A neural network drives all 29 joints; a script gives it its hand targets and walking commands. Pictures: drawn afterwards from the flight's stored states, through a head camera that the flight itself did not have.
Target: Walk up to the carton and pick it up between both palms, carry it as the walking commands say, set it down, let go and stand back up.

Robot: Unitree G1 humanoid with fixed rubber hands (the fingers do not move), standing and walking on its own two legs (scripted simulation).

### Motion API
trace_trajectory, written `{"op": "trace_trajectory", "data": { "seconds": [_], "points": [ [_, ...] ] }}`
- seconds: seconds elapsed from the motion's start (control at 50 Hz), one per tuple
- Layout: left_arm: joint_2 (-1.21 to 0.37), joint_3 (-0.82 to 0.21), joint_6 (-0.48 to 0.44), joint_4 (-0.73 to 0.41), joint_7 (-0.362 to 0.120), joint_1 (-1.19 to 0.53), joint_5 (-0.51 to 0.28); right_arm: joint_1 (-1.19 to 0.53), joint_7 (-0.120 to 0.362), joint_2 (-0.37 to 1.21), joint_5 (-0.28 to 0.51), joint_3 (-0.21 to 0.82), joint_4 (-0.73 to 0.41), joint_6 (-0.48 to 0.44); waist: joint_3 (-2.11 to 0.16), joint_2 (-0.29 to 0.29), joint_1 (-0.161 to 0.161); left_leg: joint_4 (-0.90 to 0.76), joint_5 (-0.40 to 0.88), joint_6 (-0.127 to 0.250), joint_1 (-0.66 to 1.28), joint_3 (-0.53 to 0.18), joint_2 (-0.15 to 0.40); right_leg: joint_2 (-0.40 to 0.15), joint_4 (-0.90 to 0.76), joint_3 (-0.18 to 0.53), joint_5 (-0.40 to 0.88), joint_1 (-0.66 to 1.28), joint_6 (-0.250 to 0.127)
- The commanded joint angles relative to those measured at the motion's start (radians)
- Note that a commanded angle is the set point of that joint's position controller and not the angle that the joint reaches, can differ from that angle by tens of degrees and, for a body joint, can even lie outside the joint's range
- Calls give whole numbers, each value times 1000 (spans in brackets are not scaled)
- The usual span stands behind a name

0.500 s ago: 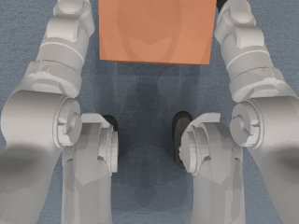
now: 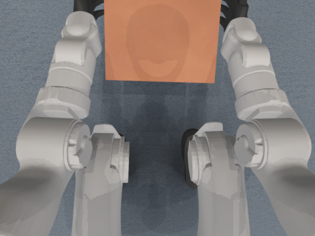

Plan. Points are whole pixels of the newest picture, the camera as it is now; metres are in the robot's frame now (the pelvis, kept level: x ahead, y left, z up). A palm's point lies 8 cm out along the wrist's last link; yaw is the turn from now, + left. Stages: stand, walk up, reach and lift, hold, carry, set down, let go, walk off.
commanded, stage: reach and lift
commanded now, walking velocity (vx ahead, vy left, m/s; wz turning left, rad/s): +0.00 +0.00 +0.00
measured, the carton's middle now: (158, 36) +0.51 -0.01 -0.23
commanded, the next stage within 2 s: none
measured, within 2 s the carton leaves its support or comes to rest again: neither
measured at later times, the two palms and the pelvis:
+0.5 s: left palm out of the picture +0.54 +0.13 -0.08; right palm (255, 5) +0.53 -0.16 -0.08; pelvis +0.00 +0.00 +0.04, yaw +0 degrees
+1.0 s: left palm out of the picture +0.52 +0.13 -0.02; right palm out of the picture +0.51 -0.16 -0.02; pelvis +0.00 +0.00 +0.08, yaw +0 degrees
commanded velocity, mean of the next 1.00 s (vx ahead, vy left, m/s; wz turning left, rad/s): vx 0.00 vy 0.00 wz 0.00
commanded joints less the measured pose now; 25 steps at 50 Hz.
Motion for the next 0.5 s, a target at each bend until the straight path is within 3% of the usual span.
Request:
{"op": "trace_trajectory", "data": {
  "seconds": [0.0,0.2,0.48],
  "points": [
    [-984,-391,-25,-209,-280,-668,-107,-695,280,957,88,356,-257,-31,-1410,32,-20,-175,462,37,666,171,-59,65,-140,-193,459,685,-42],
    [-1034,-328,37,-171,-291,-664,-52,-703,293,1012,14,306,-244,37,-1381,22,-26,-250,318,41,633,182,-62,65,-223,-206,314,658,-46],
    [-1093,-314,81,-212,-302,-599,-7,-635,309,1106,-25,324,-288,94,-1462,7,-12,-327,374,37,638,186,-78,79,-309,-196,375,710,-42]
  ]
}}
